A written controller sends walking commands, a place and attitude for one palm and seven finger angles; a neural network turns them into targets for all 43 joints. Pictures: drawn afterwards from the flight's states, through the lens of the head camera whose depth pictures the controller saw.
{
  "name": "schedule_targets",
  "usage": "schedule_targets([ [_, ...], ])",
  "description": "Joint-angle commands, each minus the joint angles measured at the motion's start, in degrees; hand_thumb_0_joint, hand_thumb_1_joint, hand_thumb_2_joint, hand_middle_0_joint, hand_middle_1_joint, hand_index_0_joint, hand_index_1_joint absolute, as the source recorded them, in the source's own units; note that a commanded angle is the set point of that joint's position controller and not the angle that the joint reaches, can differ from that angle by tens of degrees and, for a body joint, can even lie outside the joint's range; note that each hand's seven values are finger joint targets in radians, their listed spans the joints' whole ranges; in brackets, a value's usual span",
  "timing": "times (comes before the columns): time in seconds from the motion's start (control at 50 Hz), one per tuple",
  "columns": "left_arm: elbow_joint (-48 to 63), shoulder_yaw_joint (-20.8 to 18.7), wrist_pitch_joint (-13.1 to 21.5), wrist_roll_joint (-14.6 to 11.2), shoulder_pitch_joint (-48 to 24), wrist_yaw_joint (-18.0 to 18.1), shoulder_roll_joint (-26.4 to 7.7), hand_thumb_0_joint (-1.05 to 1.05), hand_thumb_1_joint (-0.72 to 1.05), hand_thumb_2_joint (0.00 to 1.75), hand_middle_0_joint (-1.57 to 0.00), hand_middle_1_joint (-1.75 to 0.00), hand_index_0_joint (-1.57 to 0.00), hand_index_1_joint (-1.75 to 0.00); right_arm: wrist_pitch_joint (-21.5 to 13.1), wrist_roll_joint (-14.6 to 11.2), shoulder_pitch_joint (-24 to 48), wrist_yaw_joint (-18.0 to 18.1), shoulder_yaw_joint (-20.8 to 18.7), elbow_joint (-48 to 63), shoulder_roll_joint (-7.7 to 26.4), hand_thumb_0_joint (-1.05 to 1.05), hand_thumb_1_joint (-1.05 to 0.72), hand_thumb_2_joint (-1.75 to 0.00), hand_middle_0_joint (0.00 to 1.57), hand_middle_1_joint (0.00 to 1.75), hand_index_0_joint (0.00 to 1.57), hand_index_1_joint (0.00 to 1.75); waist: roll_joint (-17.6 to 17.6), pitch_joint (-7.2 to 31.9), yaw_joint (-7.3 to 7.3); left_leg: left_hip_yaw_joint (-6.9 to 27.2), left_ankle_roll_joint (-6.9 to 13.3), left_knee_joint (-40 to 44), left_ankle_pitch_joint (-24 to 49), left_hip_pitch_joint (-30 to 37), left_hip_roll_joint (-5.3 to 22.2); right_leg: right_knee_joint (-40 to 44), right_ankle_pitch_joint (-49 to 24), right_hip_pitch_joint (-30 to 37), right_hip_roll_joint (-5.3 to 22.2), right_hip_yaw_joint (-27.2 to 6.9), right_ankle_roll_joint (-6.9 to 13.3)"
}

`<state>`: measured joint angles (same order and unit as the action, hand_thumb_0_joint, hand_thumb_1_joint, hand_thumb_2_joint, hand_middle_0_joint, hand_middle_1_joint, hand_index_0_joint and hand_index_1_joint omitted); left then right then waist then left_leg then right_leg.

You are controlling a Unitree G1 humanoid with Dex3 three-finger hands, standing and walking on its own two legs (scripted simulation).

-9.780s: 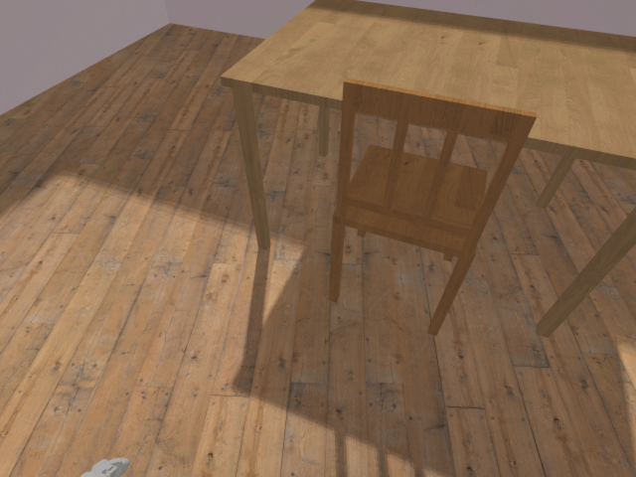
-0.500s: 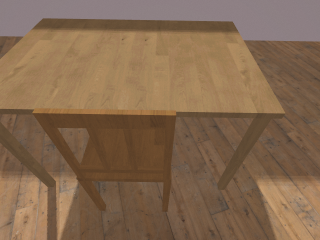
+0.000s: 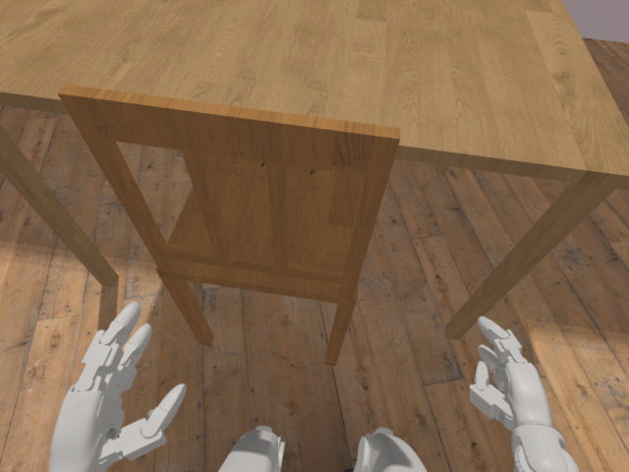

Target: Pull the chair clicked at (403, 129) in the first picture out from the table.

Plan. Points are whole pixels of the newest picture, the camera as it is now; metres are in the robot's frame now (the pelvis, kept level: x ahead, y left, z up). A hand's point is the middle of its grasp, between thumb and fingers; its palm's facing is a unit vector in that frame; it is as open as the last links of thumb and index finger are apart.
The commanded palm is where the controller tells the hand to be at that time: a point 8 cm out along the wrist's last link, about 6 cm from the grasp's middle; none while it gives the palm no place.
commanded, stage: raise the hand toward the chair's back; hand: left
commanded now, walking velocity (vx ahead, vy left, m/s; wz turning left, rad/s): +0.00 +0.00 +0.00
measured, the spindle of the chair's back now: (211, 210) +0.47 +0.22 -0.01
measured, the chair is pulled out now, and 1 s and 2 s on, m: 0.00 0.00 0.00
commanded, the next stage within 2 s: aim the fingers beside a spindle in 1.54 s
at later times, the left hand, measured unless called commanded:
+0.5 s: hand (157, 356) +0.22 +0.21 +0.04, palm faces -0.03 -1.00 -0.07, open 14.8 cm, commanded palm +0.20 +0.27 +0.05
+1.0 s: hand (134, 313) +0.26 +0.24 +0.07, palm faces +0.00 -1.00 -0.07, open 16.9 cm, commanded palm +0.24 +0.29 +0.06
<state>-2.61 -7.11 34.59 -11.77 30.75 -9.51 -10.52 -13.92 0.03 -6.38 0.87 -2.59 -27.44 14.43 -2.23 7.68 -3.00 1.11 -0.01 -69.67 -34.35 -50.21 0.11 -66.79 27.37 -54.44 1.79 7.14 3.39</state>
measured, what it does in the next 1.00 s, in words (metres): stands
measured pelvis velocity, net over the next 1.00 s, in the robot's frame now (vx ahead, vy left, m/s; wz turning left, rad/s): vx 0.02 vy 0.04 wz -0.01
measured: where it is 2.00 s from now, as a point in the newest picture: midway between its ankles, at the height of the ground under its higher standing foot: outside the picture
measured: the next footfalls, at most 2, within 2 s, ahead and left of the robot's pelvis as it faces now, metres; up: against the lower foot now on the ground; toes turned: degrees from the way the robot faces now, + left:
none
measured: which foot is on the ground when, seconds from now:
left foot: down 0.00-1.00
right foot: down 0.00-1.00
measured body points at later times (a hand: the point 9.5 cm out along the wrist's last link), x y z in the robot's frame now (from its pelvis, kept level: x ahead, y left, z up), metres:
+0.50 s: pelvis +0.01 +0.03 +0.00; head +0.09 +0.04 +0.45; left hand +0.22 +0.26 +0.05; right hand +0.17 -0.23 -0.07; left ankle +0.00 +0.12 -0.64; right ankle +0.05 -0.09 -0.64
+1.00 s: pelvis +0.02 +0.04 +0.02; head +0.10 +0.05 +0.47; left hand +0.25 +0.29 +0.07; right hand +0.20 -0.20 -0.05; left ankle +0.00 +0.12 -0.64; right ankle +0.05 -0.09 -0.64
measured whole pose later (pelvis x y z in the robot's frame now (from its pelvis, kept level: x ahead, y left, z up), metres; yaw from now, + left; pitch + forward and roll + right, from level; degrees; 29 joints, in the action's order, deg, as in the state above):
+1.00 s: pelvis +0.02 +0.04 +0.02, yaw -1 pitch +16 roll -3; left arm -2.0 -11.9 22.9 -15.1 18.1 -14.6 -15.3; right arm -10.8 -1.1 -13.5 2.5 1.5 -29.8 12.8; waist 1.1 7.8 0.6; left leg 0.5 2.6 -63.7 -33.0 -46.6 -0.6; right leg -58.6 24.7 -49.7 1.9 6.3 0.3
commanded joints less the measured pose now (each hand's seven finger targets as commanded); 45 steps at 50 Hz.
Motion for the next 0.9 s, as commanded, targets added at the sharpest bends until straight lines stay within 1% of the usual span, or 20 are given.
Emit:
schedule_targets([
  [0.0, 18.85, 4.47, 6.64, -1.14, -16.67, -5.57, -4.49, 0.00, 0.22, 0.61, -0.13, -0.19, -0.13, -0.19, -3.47, -0.51, -2.78, 1.18, -0.12, 4.40, 6.82, 0.00, -0.90, -0.90, 0.20, 0.30, 0.20, 0.30, 6.51, 10.43, 8.91, 1.31, 2.05, 5.98, 12.93, -0.29, -0.16, 11.09, -4.23, 8.95, -1.15, -9.36, -1.42],
  [0.04, 11.75, 2.05, 1.42, -1.67, -12.66, -8.91, -6.57, 0.00, 0.18, 0.59, -0.13, -0.19, -0.13, -0.19, -3.21, -1.41, -3.37, 1.81, -0.23, 4.10, 7.23, 0.00, -0.90, -0.90, 0.20, 0.30, 0.20, 0.30, 2.68, 11.46, 7.96, 1.41, 1.98, 6.45, 10.99, -2.84, -0.40, 12.33, -1.58, 11.24, -0.85, -9.24, -2.08],
  [0.08, 7.06, -0.64, -5.84, -2.71, -7.28, -11.26, -7.65, 0.00, 0.13, 0.57, -0.12, -0.18, -0.12, -0.18, -2.25, -2.63, -2.57, 2.27, -0.36, 5.61, 7.21, 0.00, -0.90, -0.90, 0.20, 0.30, 0.20, 0.30, -1.26, 13.22, 5.51, 0.99, 1.91, 8.01, 11.03, -4.59, -1.02, 14.07, -0.59, 15.88, -0.40, -9.79, -2.67],
  [0.1, 4.51, -4.28, -9.72, -3.35, -3.71, -11.86, -9.72, 0.00, 0.11, 0.56, -0.12, -0.18, -0.12, -0.18, -1.54, -3.12, -1.37, 2.38, -0.56, 6.30, 7.13, 0.00, -0.90, -0.90, 0.20, 0.30, 0.20, 0.30, -1.25, 15.20, 3.07, 0.78, 1.75, 9.22, 12.95, -3.95, -1.34, 14.30, -2.25, 19.50, -0.23, -9.93, -2.51],
  [0.12, 7.67, -4.98, -12.47, -4.47, -2.79, -11.94, -9.12, 0.00, 0.08, 0.55, -0.12, -0.17, -0.12, -0.17, -0.87, -3.45, -1.16, 2.33, -0.44, 7.79, 6.81, 0.00, -0.90, -0.90, 0.20, 0.30, 0.20, 0.30, -0.59, 17.94, 1.98, 0.39, 1.67, 10.66, 14.64, -2.45, -1.86, 14.57, -4.40, 22.34, 0.15, -9.49, -2.76],
  [0.16, 13.84, -8.80, -15.68, -6.13, -3.03, -9.30, -10.02, 0.00, 0.04, 0.53, -0.11, -0.16, -0.11, -0.16, -0.16, -3.42, 0.30, 2.48, -0.60, 8.99, 5.44, 0.00, -0.90, -0.90, 0.20, 0.30, 0.20, 0.30, -0.39, 20.44, 0.23, 0.53, 1.37, 12.77, 17.45, -0.39, -1.95, 14.17, -8.43, 25.59, 0.30, -8.13, -2.86],
  [0.2, 17.02, -10.87, -15.20, -6.84, -1.86, -4.74, -9.69, 0.00, -0.01, 0.51, -0.11, -0.16, -0.11, -0.16, -0.06, -2.96, 0.97, 2.55, -0.46, 8.68, 3.84, 0.00, -0.90, -0.90, 0.20, 0.30, 0.20, 0.30, 0.74, 18.98, -0.97, 1.03, 0.98, 13.84, 19.47, 0.65, -1.47, 13.15, -11.17, 25.22, -0.37, -6.64, -2.35],
  [0.24, 19.33, -10.02, -11.58, -5.97, -3.60, -0.62, -8.11, 0.00, -0.06, 0.49, -0.10, -0.15, -0.10, -0.15, -0.52, -2.13, -1.18, 2.30, -0.52, 7.12, 3.03, 0.00, -0.90, -0.90, 0.20, 0.30, 0.20, 0.30, 1.01, 16.28, 0.30, 1.31, 0.65, 14.50, 21.15, 1.53, -0.88, 12.14, -13.33, 22.31, -0.79, -5.00, -2.00],
  [0.3, 17.23, -6.11, -5.18, -2.30, -7.02, 2.21, -6.67, 0.00, -0.13, 0.46, -0.10, -0.14, -0.10, -0.14, -1.06, -0.90, -1.99, 1.83, -0.42, 5.28, 3.89, 0.00, -0.90, -0.90, 0.20, 0.30, 0.20, 0.30, 1.14, 10.99, 2.98, 1.61, 0.91, 13.59, 18.07, -0.31, -0.36, 10.93, -8.28, 15.14, -1.02, -4.10, -1.89],
  [0.34, 14.58, -2.47, -2.18, -0.81, -8.28, 0.95, -5.58, 0.00, -0.17, 0.44, -0.09, -0.13, -0.09, -0.13, -1.78, -0.76, -2.88, 1.45, -0.43, 4.50, 5.07, 0.00, -0.90, -0.90, 0.20, 0.30, 0.20, 0.30, 3.37, 8.95, 4.88, 1.61, 0.88, 12.87, 14.81, 0.14, -0.31, 10.90, -4.30, 10.63, -0.98, -4.02, -1.84],
  [0.4, 12.65, 0.46, -1.55, -0.98, -8.86, -3.44, -5.71, 0.00, -0.24, 0.41, -0.09, -0.12, -0.09, -0.12, -2.58, -1.32, -3.51, 1.55, -0.46, 4.83, 6.99, 0.00, -0.90, -0.90, 0.20, 0.30, 0.20, 0.30, 4.95, 9.68, 5.81, 2.05, 0.96, 13.03, 13.48, 1.41, -0.35, 11.05, -2.84, 9.39, -0.96, -3.87, -1.53],
  [0.46, 15.51, -3.40, -3.57, -2.38, -9.00, -5.89, -10.26, 0.00, -0.31, 0.38, -0.08, -0.11, -0.08, -0.11, -2.55, -1.92, -4.33, 2.15, -0.83, 6.01, 7.82, 0.00, -0.90, -0.90, 0.20, 0.30, 0.20, 0.30, 6.33, 15.15, 4.17, 2.29, 0.73, 14.51, 16.27, 4.31, -0.46, 11.74, -5.50, 13.81, -0.84, -4.00, -1.58],
  [0.5, 17.10, -7.83, -5.46, -3.33, -8.03, -5.01, -13.29, 0.00, -0.36, 0.36, -0.07, -0.10, -0.07, -0.10, -1.95, -1.97, -4.51, 2.38, -0.98, 6.37, 7.47, 0.00, -0.90, -0.90, 0.20, 0.30, 0.20, 0.30, 7.05, 17.53, 2.73, 2.14, 0.58, 15.25, 20.26, 5.97, -0.54, 11.58, -9.19, 16.76, -1.12, -3.64, -1.61],
  [0.54, 19.13, -8.61, -6.23, -4.17, -7.50, -3.24, -11.78, 0.00, -0.41, 0.34, -0.07, -0.09, -0.07, -0.09, -1.33, -2.02, -4.62, 2.44, -0.91, 6.71, 6.51, 0.00, -0.90, -0.90, 0.20, 0.30, 0.20, 0.30, 7.97, 17.35, 2.12, 2.18, -0.14, 16.18, 24.48, 8.07, -0.40, 11.45, -12.47, 17.89, -1.25, -2.71, -1.58],
  [0.6, 17.28, -8.44, -6.64, -4.36, -7.21, -0.52, -9.55, 0.00, -0.48, 0.31, -0.06, -0.08, -0.06, -0.08, -0.52, -1.66, -4.48, 2.06, -0.69, 6.26, 5.84, 0.00, -0.90, -0.90, 0.20, 0.30, 0.20, 0.30, 6.94, 14.48, 2.49, 2.47, -0.71, 16.38, 26.59, 8.39, -0.18, 11.50, -13.80, 16.81, -1.67, -1.91, -1.55],
  [0.62, 15.58, -6.82, -6.78, -3.84, -7.85, -0.25, -8.10, 0.00, -0.50, 0.30, -0.06, -0.08, -0.06, -0.08, -0.26, -1.57, -4.54, 1.87, -0.47, 6.26, 5.89, 0.00, -0.90, -0.90, 0.20, 0.30, 0.20, 0.30, 6.65, 12.14, 3.32, 2.33, -0.69, 16.31, 25.69, 7.82, -0.11, 11.70, -13.28, 15.45, -1.65, -1.79, -1.68],
  [0.7, 9.60, -3.01, -7.61, -1.61, -11.58, -2.80, -7.57, 0.00, -0.50, 0.30, -0.06, -0.08, -0.06, -0.08, 0.28, -1.39, -5.10, 1.54, -0.05, 6.21, 7.37, 0.00, -0.90, -0.90, 0.20, 0.30, 0.20, 0.30, 4.62, 8.24, 5.47, 2.87, -0.59, 16.07, 21.54, 5.73, 0.16, 11.97, -10.00, 11.94, -1.75, -1.70, -1.67],
  [0.78, 12.16, -5.28, -8.61, -2.45, -15.46, -6.23, -11.30, 0.00, -0.50, 0.30, -0.06, -0.08, -0.06, -0.08, 0.07, -1.78, -5.77, 1.93, 0.05, 7.29, 8.09, 0.00, -0.90, -0.90, 0.20, 0.30, 0.20, 0.30, 6.57, 13.13, 4.55, 2.98, -0.86, 16.72, 22.57, 8.25, -0.12, 12.70, -11.02, 15.12, -1.58, -2.29, -1.56],
  [0.84, 14.83, -9.45, -8.47, -4.20, -15.90, -6.09, -13.73, 0.00, -0.50, 0.30, -0.06, -0.08, -0.06, -0.08, 0.02, -1.65, -6.06, 2.18, 0.28, 7.06, 7.42, 0.00, -0.90, -0.90, 0.20, 0.30, 0.20, 0.30, 7.10, 16.77, 3.37, 2.92, -1.03, 17.07, 26.97, 10.65, -0.14, 12.85, -14.39, 18.41, -1.75, -2.40, -1.51],
  [0.88, 15.38, -10.52, -7.75, -5.19, -15.91, -5.13, -13.19, 0.00, -0.50, 0.30, -0.06, -0.08, -0.06, -0.08, -0.11, -1.62, -5.81, 2.22, 0.37, 6.66, 6.84, 0.00, -0.90, -0.90, 0.20, 0.30, 0.20, 0.30, 6.79, 16.26, 3.08, 2.81, -1.26, 17.22, 27.88, 10.39, -0.13, 12.91, -15.34, 19.14, -1.77, -2.26, -1.54],
])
